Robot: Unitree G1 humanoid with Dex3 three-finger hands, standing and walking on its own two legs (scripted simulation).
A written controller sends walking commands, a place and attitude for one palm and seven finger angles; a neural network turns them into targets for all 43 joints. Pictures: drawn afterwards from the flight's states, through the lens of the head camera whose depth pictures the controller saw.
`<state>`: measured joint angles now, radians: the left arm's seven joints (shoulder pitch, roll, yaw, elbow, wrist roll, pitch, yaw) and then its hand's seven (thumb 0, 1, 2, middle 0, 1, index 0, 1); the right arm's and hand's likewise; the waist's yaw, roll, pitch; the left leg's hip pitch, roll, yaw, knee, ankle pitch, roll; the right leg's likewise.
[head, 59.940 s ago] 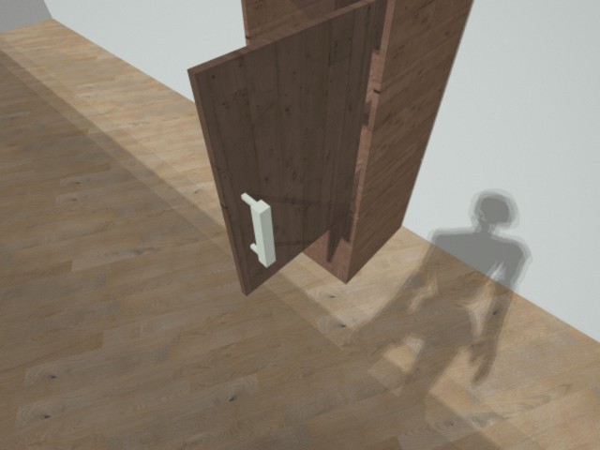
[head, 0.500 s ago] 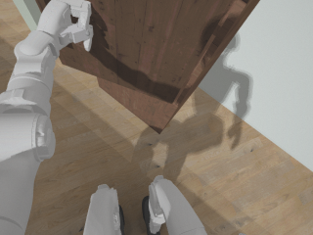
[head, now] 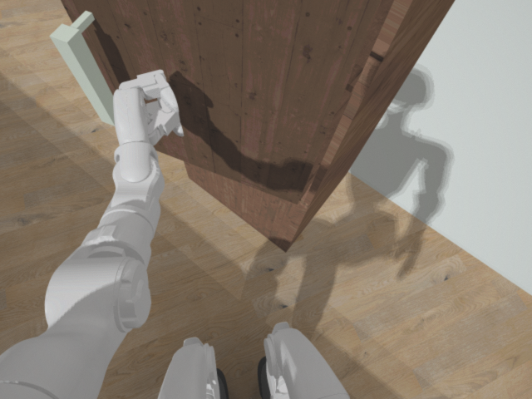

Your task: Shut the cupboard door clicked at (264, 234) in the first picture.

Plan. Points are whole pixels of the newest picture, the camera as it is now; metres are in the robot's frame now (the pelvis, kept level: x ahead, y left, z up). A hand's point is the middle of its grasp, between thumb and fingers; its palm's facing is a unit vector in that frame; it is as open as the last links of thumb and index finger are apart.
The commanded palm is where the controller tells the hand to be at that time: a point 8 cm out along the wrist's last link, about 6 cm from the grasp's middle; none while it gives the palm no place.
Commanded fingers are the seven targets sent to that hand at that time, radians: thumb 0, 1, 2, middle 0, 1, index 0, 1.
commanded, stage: pull the fist back off the door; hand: left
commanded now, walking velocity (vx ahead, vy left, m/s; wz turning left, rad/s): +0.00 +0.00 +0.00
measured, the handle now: (100, 73) +0.63 +0.18 +0.03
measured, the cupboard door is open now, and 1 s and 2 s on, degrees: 17 17 17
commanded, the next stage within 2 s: draw the hand back to the body in 0.38 s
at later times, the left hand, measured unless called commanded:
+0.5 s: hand (170, 155) +0.46 +0.08 +0.04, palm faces +0.03 -1.00 -0.05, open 3.1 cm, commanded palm +0.43 +0.13 +0.04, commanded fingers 0.00 0.90 0.90 -1.30 -1.50 -1.30 -1.50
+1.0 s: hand (72, 204) +0.35 +0.15 +0.14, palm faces +0.01 -1.00 -0.04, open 3.1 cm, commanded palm +0.31 +0.21 +0.15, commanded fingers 0.00 0.90 0.90 -1.13 -1.32 -1.13 -1.32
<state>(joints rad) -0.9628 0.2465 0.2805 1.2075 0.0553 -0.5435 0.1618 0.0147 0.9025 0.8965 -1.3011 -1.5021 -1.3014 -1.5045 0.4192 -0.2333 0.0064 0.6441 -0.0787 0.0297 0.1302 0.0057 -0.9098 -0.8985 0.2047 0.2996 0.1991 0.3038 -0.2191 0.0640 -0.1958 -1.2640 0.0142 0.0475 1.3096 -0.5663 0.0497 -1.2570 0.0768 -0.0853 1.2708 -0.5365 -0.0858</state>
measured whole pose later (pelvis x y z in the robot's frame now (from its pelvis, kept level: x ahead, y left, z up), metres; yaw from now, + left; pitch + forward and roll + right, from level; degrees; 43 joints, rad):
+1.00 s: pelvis +0.02 +0.01 +0.08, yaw +2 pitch +13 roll -1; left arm -0.13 0.19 0.04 0.38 -0.16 -0.39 -0.03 0.01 0.90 0.90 -1.29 -1.49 -1.29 -1.49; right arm 0.27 -0.26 0.00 0.54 0.05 0.04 0.00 0.01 -0.91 -0.90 0.20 0.30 0.20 0.30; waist -0.05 0.03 -0.13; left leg -0.69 -0.02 0.04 0.93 -0.46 0.06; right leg -0.68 0.06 -0.06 0.90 -0.44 -0.06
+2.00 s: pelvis +0.03 +0.02 +0.13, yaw +3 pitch -3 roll -1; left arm 0.48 0.35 0.32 -0.37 -0.08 -0.06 0.11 0.01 0.90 0.89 -0.23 -0.32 -0.23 -0.32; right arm 0.21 -0.24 0.02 0.62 0.03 -0.08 -0.07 0.02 -0.91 -0.90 0.20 0.30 0.20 0.30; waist 0.06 0.07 -0.02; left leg -0.13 -0.05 0.03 0.45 -0.27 0.07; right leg -0.11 0.05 -0.04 0.41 -0.26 -0.04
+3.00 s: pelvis -0.05 +0.04 +0.11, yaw +3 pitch -1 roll -2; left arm 0.49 0.41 0.45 -0.47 0.00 -0.21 0.14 0.01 0.89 0.89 -0.21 -0.30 -0.21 -0.31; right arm 0.25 -0.23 0.01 0.56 0.00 -0.02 -0.08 0.01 -0.91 -0.90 0.21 0.30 0.20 0.30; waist 0.00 0.00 -0.01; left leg -0.41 -0.06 0.05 0.66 -0.25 0.11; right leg -0.38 0.06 0.03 0.63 -0.24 0.00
